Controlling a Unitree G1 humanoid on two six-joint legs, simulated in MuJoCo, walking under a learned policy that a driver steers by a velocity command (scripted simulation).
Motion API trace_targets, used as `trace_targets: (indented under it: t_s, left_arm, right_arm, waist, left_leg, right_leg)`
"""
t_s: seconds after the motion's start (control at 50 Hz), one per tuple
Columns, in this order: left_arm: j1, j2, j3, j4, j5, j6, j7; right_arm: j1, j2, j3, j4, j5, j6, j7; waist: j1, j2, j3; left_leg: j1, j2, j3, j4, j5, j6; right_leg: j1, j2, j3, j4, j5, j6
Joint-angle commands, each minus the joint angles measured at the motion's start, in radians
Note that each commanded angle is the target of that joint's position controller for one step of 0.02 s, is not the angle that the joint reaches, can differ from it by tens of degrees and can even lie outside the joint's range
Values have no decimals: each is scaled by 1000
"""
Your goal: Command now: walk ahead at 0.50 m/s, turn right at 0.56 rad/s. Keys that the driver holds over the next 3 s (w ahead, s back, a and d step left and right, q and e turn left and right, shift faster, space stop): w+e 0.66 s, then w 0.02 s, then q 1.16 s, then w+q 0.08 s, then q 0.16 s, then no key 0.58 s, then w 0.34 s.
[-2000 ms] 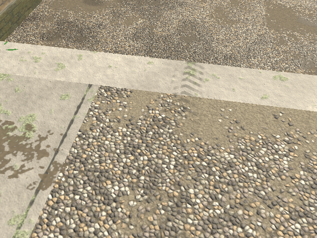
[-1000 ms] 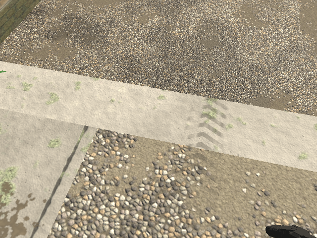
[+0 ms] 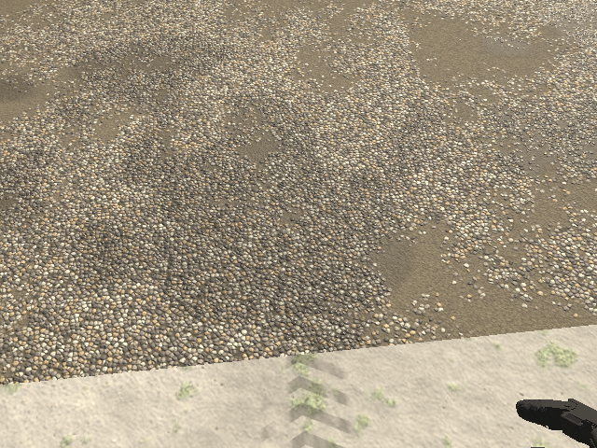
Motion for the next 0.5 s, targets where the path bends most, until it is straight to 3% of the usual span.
trace_targets:
  t_s: [0.02,0.04,0.06,0.08,0.1,0.12,0.14,0.16,0.2,0.24,0.3,0.34,0.4,0.44,0.48,0.5]
  left_arm:
    - [-37,121,24,-72,2,5,12]
    - [-53,72,6,-103,11,7,14]
    - [137,-6,-16,-109,4,0,14]
    - [156,86,-6,-116,-10,-8,12]
    - [43,158,20,-121,-21,-4,15]
    - [-41,163,26,-144,-14,6,20]
    - [-86,150,29,-158,0,14,20]
    - [-74,124,29,-167,5,24,17]
    - [-33,77,24,-164,3,39,14]
    - [-49,57,16,-187,1,49,13]
    - [-129,37,1,-218,9,48,2]
    - [-181,22,-9,-233,10,47,-12]
    - [-230,31,-13,-237,6,54,-31]
    - [-248,39,-12,-249,5,56,-36]
    - [-185,66,4,-232,7,62,-35]
    - [-56,102,30,-185,8,61,-30]
  right_arm:
    - [83,-139,-54,-46,-7,-30,-3]
    - [219,-188,-69,-40,-30,-30,-11]
    - [342,-250,-85,-20,-25,-12,-18]
    - [350,-205,-77,-14,20,5,-12]
    - [302,-124,-56,-36,21,15,-16]
    - [253,-103,-46,-40,5,27,-20]
    - [219,-83,-37,-38,-7,34,-20]
    - [200,-77,-33,-31,-22,37,-25]
    - [189,-69,-37,-21,-20,32,-23]
    - [202,-92,-48,-4,-13,23,-26]
    - [223,-129,-63,12,-16,27,-34]
    - [227,-145,-68,20,-15,38,-35]
    - [233,-160,-71,19,7,52,-28]
    - [258,-199,-84,28,23,57,-19]
    - [246,-222,-90,33,40,69,-18]
    - [227,-210,-85,34,46,76,-22]
  waist:
    - [-115,-164,-74]
    - [-175,-93,-198]
    - [-124,194,-378]
    - [-133,262,-386]
    - [-166,130,-219]
    - [-164,55,-113]
    - [-152,38,-35]
    - [-119,77,-2]
    - [-87,97,5]
    - [-80,74,-2]
    - [-102,29,-11]
    - [-116,36,-1]
    - [-138,54,22]
    - [-139,63,35]
    - [-89,66,18]
    - [-17,30,-38]
  left_leg:
    - [248,-10,32,-72,-3,56]
    - [504,137,-92,-36,62,125]
    - [878,399,-451,-17,23,300]
    - [874,476,-695,-111,-328,336]
    - [753,410,-587,-154,-481,282]
    - [614,364,-453,-172,-468,242]
    - [498,310,-346,-197,-394,229]
    - [408,273,-266,-217,-342,219]
    - [314,237,-145,-249,-248,217]
    - [323,263,-100,-259,-164,243]
    - [370,291,-20,-247,-66,240]
    - [370,276,57,-225,-21,220]
    - [347,267,137,-197,-27,183]
    - [388,304,138,-180,-16,170]
    - [414,315,169,-89,109,140]
    - [389,278,227,74,222,106]
  right_leg:
    - [-51,-190,212,96,422,-99]
    - [-163,-133,140,351,347,-56]
    - [-469,8,18,670,-171,15]
    - [-637,-60,2,839,-256,32]
    - [-711,-110,-13,911,-173,48]
    - [-715,-140,-57,923,-96,60]
    - [-705,-160,-67,894,-45,65]
    - [-660,-184,-67,862,-8,69]
    - [-577,-197,-98,810,12,76]
    - [-599,-212,-96,751,56,80]
    - [-609,-233,-99,601,168,77]
    - [-573,-227,-132,490,242,64]
    - [-467,-191,-204,355,246,46]
    - [-435,-177,-228,304,164,26]
    - [-321,-137,-265,225,102,-7]
    - [-147,-91,-297,154,159,-29]
Next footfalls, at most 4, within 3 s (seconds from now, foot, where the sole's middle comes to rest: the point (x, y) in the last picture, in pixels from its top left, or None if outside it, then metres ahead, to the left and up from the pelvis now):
0.04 left None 0.19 0.13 -0.77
0.52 right None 0.33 -0.18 -0.77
0.96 left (379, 425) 0.53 -0.07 -0.77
1.30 right None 0.42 -0.29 -0.77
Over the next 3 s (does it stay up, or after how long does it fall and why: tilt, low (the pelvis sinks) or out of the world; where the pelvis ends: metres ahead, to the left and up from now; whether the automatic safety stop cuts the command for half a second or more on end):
stays up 0.43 -0.13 0.00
